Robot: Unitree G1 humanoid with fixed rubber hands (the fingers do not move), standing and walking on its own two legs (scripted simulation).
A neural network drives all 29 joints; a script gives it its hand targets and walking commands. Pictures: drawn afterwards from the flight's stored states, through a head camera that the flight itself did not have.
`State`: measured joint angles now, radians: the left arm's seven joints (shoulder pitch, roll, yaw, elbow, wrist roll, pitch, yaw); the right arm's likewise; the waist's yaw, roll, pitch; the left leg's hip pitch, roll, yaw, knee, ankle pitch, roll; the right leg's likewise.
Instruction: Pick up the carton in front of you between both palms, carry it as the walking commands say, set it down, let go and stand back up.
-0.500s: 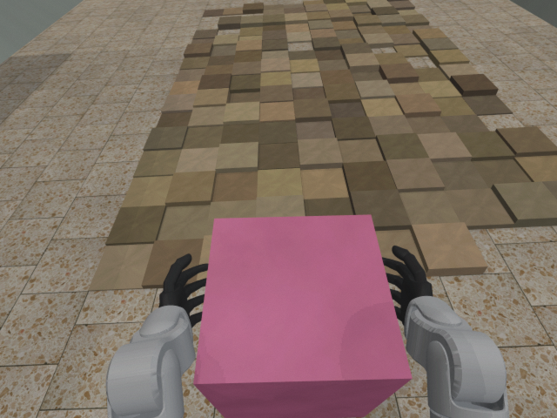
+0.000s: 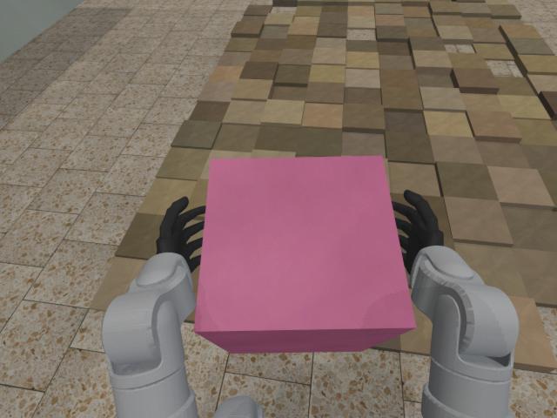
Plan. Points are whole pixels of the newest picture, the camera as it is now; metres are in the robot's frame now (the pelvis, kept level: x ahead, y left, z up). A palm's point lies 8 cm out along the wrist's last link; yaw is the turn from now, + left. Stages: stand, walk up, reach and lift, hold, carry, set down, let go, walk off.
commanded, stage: carry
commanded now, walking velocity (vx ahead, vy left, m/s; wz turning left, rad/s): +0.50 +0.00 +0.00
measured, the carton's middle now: (296, 268) +0.30 +0.02 +0.06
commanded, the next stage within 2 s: none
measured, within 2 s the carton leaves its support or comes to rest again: neither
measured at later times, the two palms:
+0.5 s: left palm (229, 95) +0.70 +0.17 +0.08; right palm (375, 100) +0.66 -0.13 +0.09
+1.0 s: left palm out of the picture +1.01 +0.23 +0.17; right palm out of the picture +1.04 -0.07 +0.16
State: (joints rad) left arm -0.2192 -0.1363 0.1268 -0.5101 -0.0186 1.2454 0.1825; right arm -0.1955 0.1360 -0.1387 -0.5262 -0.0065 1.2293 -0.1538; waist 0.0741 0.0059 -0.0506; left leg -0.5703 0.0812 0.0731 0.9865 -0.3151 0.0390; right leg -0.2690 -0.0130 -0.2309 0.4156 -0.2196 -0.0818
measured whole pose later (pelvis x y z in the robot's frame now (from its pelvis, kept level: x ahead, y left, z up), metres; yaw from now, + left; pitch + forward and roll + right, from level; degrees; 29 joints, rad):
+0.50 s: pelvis +0.33 +0.06 +0.00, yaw -2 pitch +8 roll -2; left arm -0.53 -0.16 0.30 -0.31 0.01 1.11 0.19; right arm -0.52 0.13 -0.28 -0.28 0.04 1.10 -0.19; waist -0.10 0.01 0.12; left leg -0.32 -0.01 0.15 0.48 -0.31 0.09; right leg -0.73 -0.03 -0.05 1.14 -0.35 -0.05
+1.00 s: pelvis +0.69 +0.05 +0.02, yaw -1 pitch +5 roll +0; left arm -0.56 -0.09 0.22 -0.26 -0.06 1.17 0.22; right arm -0.49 0.15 -0.28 -0.32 -0.08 1.14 -0.17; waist 0.14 -0.02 -0.01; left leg -0.62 -0.01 0.09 0.62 -0.14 0.06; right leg -0.14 -0.02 -0.08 0.49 -0.43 -0.02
